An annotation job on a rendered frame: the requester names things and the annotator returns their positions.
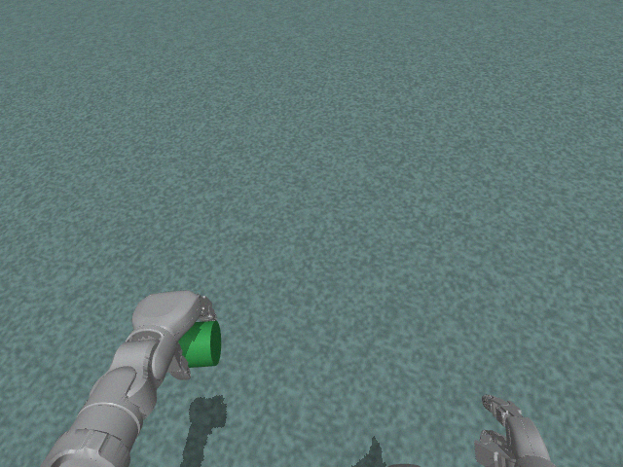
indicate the left robot hand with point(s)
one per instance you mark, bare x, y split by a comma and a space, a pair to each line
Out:
176, 312

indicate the right robot hand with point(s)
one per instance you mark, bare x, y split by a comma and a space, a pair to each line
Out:
522, 437

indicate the can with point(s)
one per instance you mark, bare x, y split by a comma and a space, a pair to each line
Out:
201, 345

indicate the left robot arm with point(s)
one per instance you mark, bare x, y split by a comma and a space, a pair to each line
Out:
107, 425

